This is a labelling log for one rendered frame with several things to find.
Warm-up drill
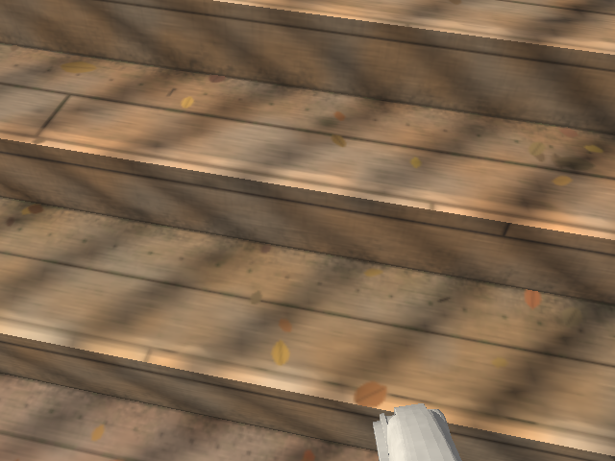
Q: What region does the robot right shin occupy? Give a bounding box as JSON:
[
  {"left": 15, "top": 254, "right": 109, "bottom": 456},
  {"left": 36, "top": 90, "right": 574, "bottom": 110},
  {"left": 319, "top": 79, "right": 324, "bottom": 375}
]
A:
[{"left": 429, "top": 409, "right": 452, "bottom": 437}]

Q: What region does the right robot thigh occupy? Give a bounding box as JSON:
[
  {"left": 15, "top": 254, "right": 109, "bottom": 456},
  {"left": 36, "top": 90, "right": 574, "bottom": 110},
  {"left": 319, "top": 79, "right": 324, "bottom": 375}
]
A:
[{"left": 373, "top": 403, "right": 462, "bottom": 461}]

